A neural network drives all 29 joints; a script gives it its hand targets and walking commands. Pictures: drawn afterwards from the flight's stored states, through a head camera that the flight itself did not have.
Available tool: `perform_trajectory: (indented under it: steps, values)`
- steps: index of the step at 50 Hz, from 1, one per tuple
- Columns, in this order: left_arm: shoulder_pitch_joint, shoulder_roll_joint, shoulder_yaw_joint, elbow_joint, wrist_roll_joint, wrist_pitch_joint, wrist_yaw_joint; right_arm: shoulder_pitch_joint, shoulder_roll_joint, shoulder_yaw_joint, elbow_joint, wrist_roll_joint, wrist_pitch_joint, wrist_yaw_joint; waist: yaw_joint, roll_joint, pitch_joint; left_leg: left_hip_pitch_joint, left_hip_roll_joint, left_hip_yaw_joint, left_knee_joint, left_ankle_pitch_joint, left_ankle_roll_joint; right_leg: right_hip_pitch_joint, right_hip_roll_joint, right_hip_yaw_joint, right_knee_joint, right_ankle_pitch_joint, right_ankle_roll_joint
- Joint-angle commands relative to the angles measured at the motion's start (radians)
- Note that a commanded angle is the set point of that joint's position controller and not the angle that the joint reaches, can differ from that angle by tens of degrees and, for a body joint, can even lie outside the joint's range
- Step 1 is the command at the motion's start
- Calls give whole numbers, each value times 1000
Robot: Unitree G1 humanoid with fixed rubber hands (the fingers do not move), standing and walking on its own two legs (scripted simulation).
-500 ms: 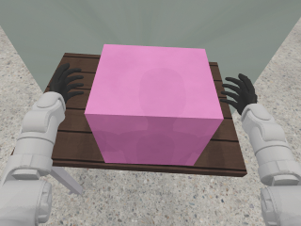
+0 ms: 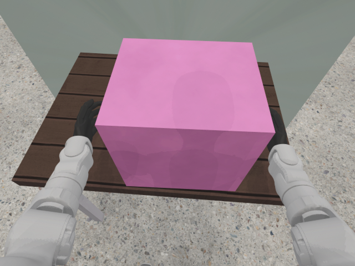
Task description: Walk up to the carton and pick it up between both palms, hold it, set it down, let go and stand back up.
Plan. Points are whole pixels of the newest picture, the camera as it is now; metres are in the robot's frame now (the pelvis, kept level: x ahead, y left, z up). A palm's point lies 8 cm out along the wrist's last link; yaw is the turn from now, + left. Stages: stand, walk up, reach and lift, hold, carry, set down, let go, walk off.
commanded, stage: reach and lift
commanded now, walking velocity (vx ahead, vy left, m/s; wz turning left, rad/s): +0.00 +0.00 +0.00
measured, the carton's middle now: (183, 120) +0.46 +0.03 +0.03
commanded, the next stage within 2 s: none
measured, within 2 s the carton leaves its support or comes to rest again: neither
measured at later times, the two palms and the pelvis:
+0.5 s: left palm (100, 137) +0.39 +0.23 +0.02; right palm (268, 142) +0.42 -0.18 +0.02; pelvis -0.02 -0.01 -0.02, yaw +0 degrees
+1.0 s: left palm (102, 136) +0.39 +0.22 +0.03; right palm (265, 141) +0.42 -0.17 +0.03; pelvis -0.02 +0.00 -0.02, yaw +0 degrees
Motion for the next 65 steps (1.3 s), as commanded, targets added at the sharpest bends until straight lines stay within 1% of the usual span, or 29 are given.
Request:
perform_trajectory:
  steps: [1, 6, 7, 10, 12, 13, 14, 16, 17, 18, 23, 28, 30, 35, 39, 40, 45, 46, 49, 51, 52, 55, 56, 58, 59, 61, 63, 64, 65]
  values:
    - [-516, 252, 30, -143, -35, -102, -1, -518, -225, -28, -192, 28, -89, 0, -11, -51, -791, 351, -50, 60, 30, 519, -52, 309, 21, -18, 6, 448, 48]
    - [-537, 236, 5, -117, -35, -123, -2, -540, -210, 7, -119, 59, -98, 6, -7, -29, -819, 314, -51, 62, 53, 497, -52, 282, 14, -19, 39, 442, 56]
    - [-551, 250, 17, -120, -45, -130, -4, -574, -208, 15, -170, 50, -103, 2, 7, -57, -867, 268, -56, 68, 59, 470, -44, 316, 5, -7, 48, 455, 62]
    - [-575, 229, 1, -79, -31, -139, -3, -583, -192, 13, -101, 41, -95, 3, -13, -33, -829, 264, -49, 61, 48, 423, -39, 276, -3, -17, 55, 410, 64]
    - [-612, 237, 5, -88, -41, -146, 1, -605, -204, 11, -120, 53, -98, 1, -7, -43, -866, 239, -57, 69, 66, 417, -43, 272, 3, -14, 69, 401, 65]
    - [-591, 248, 8, -80, -45, -147, 0, -611, -188, 32, -134, 59, -93, 0, 18, -51, -880, 210, -58, 77, 64, 389, -35, 293, -6, 0, 72, 387, 66]
    - [-620, 231, 0, -96, -44, -155, 4, -610, -186, -10, -131, 23, -97, -5, -21, -48, -896, 223, -55, 70, 63, 380, -37, 283, 0, -14, 71, 370, 63]
    - [-621, 213, -13, -40, -49, -146, 8, -622, -172, 17, -82, 41, -84, -2, 0, -33, -853, 219, -51, 68, 66, 340, -34, 230, -2, -11, 64, 287, 60]
    - [-640, 201, -23, -48, -51, -151, 10, -639, -160, -8, -93, 22, -85, -4, -19, -32, -848, 231, -52, 68, 64, 326, -31, 216, -3, -13, 57, 274, 56]
    - [-641, 205, -11, -72, -46, -157, 14, -636, -158, -2, -96, 28, -88, -5, -2, -29, -875, 243, -49, 69, 71, 345, -36, 221, -1, -14, 68, 290, 55]
    - [-650, 185, 9, -66, -15, -158, 27, -650, -140, -39, -120, -11, -91, -20, -17, -41, -885, 213, -51, 73, 83, 315, -36, 235, -3, -8, 71, 277, 55]
    - [-660, 147, 24, -40, 5, -159, 40, -655, -109, -71, -99, -47, -82, -36, -28, -27, -904, 202, -51, 73, 83, 317, -34, 254, -4, -10, 85, 290, 56]
    - [-675, 135, 22, -97, 11, -161, 45, -674, -99, -75, -117, -50, -84, -40, -34, -4, -915, 228, -51, 70, 91, 345, -41, 252, -7, -10, 86, 312, 55]
    - [-668, 74, -1, -94, -5, -160, 46, -688, -75, -62, -148, -35, -81, -38, -38, -32, -903, 254, -45, 60, 98, 360, -48, 233, 4, -15, 82, 285, 47]
    - [-674, 62, -2, -101, 12, -149, 52, -698, -74, -60, -126, -47, -75, -28, -17, -6, -871, 283, -35, 54, 95, 375, -57, 202, 4, -18, 71, 252, 41]
    - [-680, 57, -4, -97, 19, -150, 54, -684, -75, -75, -99, -53, -72, -26, -33, 17, -848, 305, -35, 50, 93, 370, -60, 187, 2, -27, 62, 232, 40]
    - [-639, 30, 10, -143, 30, -158, 56, -678, -34, -56, -155, -49, -82, -26, -10, -6, -908, 295, -38, 50, 111, 468, -67, 254, 6, -16, 87, 353, 43]
    - [-658, 8, 1, -128, 46, -151, 55, -683, -19, -69, -141, -64, -80, -23, -30, 6, -869, 321, -37, 48, 97, 454, -68, 231, 10, -25, 65, 323, 41]
    - [-626, -10, 10, -139, 62, -149, 57, -649, -22, -74, -104, -85, -78, -19, -22, 17, -811, 360, -23, 34, 87, 453, -74, 195, 10, -30, 47, 261, 37]
    - [-627, -36, -2, -143, 53, -155, 60, -684, 10, -67, -173, -82, -83, -14, -13, -8, -850, 357, -24, 38, 82, 454, -69, 208, 15, -30, 46, 271, 34]
    - [-652, -31, 2, -172, 55, -161, 62, -688, 4, -79, -159, -93, -82, -15, -27, 0, -848, 378, -20, 33, 85, 482, -75, 194, 10, -36, 46, 291, 36]
    - [-607, -62, -7, -218, 81, -158, 62, -650, 23, -80, -167, -100, -99, -9, -19, 40, -878, 445, -11, 19, 88, 598, -95, 193, 22, -37, 34, 332, 30]
    - [-594, -75, -3, -182, 76, -152, 62, -673, 36, -71, -203, -100, -102, -11, -13, 6, -881, 427, -11, 20, 84, 583, -89, 213, 26, -36, 27, 334, 30]
    - [-604, -75, -1, -187, 79, -154, 54, -670, 51, -71, -192, -112, -95, -6, -16, 8, -851, 407, -15, 20, 79, 581, -87, 232, 20, -32, 31, 355, 39]
    - [-614, -76, -3, -197, 73, -161, 50, -647, 54, -86, -166, -118, -91, -8, -39, -4, -846, 414, -17, 16, 76, 562, -86, 230, 20, -32, 25, 351, 42]
    - [-630, -95, 3, -205, 80, -176, 40, -684, 102, -70, -235, -142, -97, -9, -32, -32, -868, 366, -29, 28, 61, 510, -71, 296, 8, -25, 25, 375, 45]
    - [-620, -110, 8, -147, 98, -178, 27, -671, 138, -65, -211, -152, -91, -8, -18, -16, -842, 338, -29, 33, 49, 493, -63, 325, -2, -10, 30, 392, 51]
    - [-639, -137, 10, -146, 110, -187, 24, -648, 166, -77, -200, -176, -90, -7, -41, -8, -835, 347, -33, 33, 42, 470, -65, 324, -2, -19, 26, 367, 51]
    - [-661, -154, 1, -168, 109, -201, 17, -660, 203, -60, -199, -174, -92, 2, -23, -1, -837, 352, -34, 37, 46, 489, -68, 318, -4, -17, 30, 385, 53]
